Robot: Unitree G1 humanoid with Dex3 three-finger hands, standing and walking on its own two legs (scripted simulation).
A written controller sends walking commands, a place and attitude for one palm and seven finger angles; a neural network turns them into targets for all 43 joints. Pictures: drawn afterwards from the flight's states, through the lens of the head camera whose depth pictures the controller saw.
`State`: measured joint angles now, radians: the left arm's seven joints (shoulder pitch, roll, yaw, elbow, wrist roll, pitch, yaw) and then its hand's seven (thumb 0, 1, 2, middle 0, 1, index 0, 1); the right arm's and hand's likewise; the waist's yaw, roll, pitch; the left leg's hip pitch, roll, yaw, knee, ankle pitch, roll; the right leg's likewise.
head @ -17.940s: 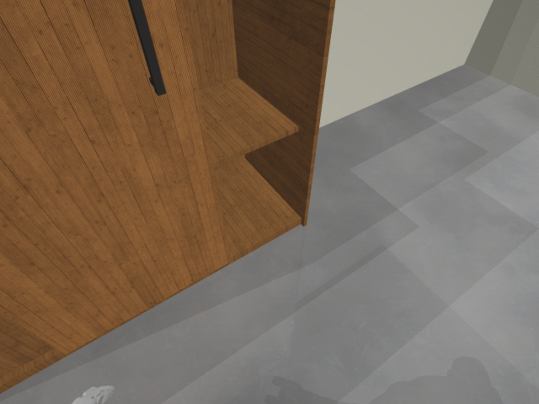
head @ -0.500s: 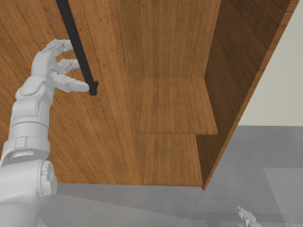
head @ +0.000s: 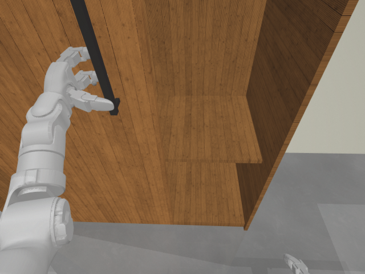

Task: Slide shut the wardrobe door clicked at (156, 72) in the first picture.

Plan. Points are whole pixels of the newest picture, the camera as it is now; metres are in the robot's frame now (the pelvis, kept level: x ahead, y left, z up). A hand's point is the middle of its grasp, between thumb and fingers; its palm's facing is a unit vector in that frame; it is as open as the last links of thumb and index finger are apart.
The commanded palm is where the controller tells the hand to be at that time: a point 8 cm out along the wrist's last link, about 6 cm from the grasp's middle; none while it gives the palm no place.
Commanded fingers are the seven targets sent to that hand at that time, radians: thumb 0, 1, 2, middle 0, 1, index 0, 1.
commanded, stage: slide the fingers in behind the handle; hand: left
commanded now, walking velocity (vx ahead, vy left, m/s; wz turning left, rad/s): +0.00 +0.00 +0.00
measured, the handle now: (97, 49) +0.50 +0.19 +0.27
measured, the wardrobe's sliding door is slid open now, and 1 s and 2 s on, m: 0.39 0.39 0.39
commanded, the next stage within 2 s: grip the handle and tug to test in 0.44 s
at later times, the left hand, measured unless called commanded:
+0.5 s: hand (96, 83) +0.43 +0.18 +0.23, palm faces +0.03 -1.00 -0.03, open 14.4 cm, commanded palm +0.41 +0.23 +0.23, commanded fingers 0.00 -0.50 0.30 -0.30 -1.20 -0.30 -1.20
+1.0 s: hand (98, 81) +0.44 +0.18 +0.23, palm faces +0.03 -1.00 -0.02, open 9.8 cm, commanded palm +0.40 +0.22 +0.23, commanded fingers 0.00 0.62 0.78 -0.42 -1.36 -0.42 -1.36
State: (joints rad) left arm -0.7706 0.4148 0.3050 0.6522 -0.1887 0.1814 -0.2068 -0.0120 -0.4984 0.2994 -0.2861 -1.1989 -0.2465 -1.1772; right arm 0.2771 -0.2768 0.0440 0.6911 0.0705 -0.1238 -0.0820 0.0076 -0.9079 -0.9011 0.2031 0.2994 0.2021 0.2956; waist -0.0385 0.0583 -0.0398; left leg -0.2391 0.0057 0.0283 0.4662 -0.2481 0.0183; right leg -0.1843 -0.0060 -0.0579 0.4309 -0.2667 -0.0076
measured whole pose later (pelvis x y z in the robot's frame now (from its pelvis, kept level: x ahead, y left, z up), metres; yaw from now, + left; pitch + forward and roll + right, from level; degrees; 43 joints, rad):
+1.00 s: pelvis +0.01 +0.00 +0.00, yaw -1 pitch +1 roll +0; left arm -0.74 0.38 0.30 0.58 -0.18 0.21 -0.17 0.00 0.18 0.59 -0.32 -1.27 -0.26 -1.25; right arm 0.26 -0.27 0.04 0.68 0.06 -0.11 -0.07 0.01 -0.91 -0.90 0.20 0.30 0.20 0.30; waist -0.04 0.06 -0.04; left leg -0.21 0.00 0.04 0.45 -0.25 0.02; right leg -0.16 -0.01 -0.05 0.41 -0.27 0.00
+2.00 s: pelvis +0.04 +0.00 +0.00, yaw -1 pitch +2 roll +0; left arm -0.52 0.33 0.31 0.20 -0.20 0.35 -0.12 0.00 0.71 0.78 -0.21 -1.27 -0.12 -1.23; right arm 0.21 -0.26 0.04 0.63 0.06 -0.04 -0.05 0.01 -0.91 -0.90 0.20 0.30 0.20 0.30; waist -0.03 0.07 -0.06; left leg -0.16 0.00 0.05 0.41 -0.27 0.02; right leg -0.13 -0.01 -0.03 0.39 -0.29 0.00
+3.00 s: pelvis +0.00 +0.01 +0.00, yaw +3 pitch +1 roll +0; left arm -0.83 0.22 0.10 0.55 -0.16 0.22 0.03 0.00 0.69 0.89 -0.18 -1.30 -0.09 -1.28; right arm 0.24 -0.24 0.04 0.77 0.05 -0.17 -0.04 0.01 -0.91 -0.90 0.20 0.30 0.20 0.30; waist 0.03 0.06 -0.03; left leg -0.23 -0.04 -0.02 0.46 -0.24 0.03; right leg -0.16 -0.05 -0.09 0.43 -0.28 0.01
